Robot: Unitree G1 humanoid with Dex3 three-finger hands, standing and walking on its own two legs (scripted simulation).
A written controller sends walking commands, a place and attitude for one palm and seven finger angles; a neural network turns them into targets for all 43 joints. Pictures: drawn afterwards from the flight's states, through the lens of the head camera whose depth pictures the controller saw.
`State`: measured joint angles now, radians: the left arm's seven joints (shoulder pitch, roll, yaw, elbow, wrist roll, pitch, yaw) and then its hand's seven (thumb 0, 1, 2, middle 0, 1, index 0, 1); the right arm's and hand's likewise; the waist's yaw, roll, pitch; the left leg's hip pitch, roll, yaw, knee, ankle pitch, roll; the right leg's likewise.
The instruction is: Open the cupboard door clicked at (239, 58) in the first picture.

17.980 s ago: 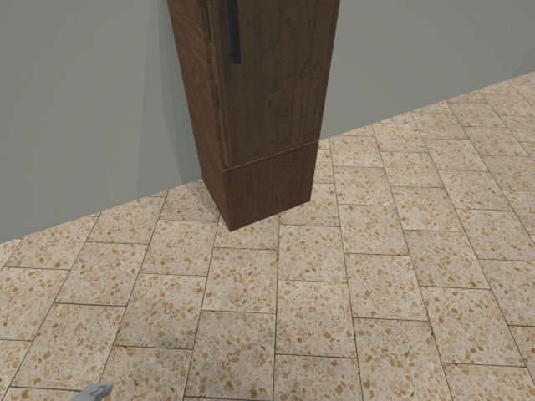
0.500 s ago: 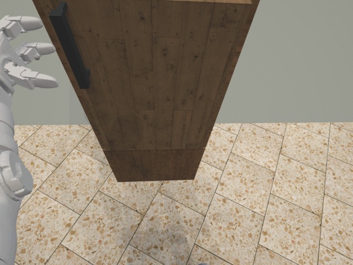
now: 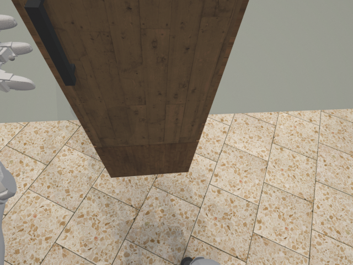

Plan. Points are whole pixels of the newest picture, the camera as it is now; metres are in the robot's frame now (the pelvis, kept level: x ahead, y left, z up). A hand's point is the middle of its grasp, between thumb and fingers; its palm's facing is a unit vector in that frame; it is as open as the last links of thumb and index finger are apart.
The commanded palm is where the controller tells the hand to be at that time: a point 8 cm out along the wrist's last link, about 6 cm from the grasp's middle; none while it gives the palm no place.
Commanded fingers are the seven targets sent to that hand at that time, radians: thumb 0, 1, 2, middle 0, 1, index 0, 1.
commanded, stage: move the hooked fingers beside the handle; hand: left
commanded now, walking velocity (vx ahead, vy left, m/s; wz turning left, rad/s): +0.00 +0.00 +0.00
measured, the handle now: (57, 43) +0.54 +0.20 +0.17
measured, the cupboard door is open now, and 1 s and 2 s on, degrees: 0 0 0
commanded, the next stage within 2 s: none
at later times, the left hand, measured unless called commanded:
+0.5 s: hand (14, 60) +0.49 +0.26 +0.17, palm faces +0.02 -1.00 +0.02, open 14.0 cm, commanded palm +0.46 +0.32 +0.16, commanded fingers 0.00 -0.50 0.30 -0.30 -1.20 -0.30 -1.20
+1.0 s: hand (16, 58) +0.50 +0.26 +0.17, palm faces +0.01 -1.00 +0.01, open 14.0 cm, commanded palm +0.47 +0.32 +0.16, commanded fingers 0.00 -0.50 0.30 -0.30 -1.20 -0.30 -1.20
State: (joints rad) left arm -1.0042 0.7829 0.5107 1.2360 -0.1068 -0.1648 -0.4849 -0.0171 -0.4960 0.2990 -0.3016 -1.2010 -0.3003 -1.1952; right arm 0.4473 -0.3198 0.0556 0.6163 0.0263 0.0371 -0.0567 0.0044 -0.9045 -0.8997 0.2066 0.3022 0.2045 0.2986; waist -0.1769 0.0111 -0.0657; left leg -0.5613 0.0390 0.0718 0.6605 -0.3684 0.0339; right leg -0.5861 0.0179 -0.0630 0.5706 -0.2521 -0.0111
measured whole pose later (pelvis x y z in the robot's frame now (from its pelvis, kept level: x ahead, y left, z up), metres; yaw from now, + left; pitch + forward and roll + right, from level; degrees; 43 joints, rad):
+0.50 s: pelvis +0.01 +0.00 +0.00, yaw +1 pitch +14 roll -2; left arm -0.96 0.68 0.47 1.16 -0.12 -0.14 -0.44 -0.02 -0.50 0.30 -0.30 -1.20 -0.30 -1.20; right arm 0.39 -0.29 0.06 0.60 0.02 0.03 -0.04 0.00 -0.90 -0.90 0.21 0.30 0.21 0.30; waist -0.14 0.02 -0.08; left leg -0.53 0.03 0.06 0.67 -0.38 0.04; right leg -0.55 0.01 -0.07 0.58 -0.27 0.00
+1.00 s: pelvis -0.01 +0.00 +0.00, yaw +1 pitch +15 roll -2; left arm -1.07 0.79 0.47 1.28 -0.09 -0.16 -0.47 -0.02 -0.50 0.30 -0.30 -1.20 -0.30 -1.20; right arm 0.42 -0.32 0.06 0.62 0.03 0.01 -0.07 0.00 -0.90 -0.90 0.21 0.30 0.20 0.30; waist -0.19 0.01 -0.06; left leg -0.59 0.04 0.05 0.68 -0.36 0.03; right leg -0.61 0.01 -0.08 0.59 -0.25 -0.02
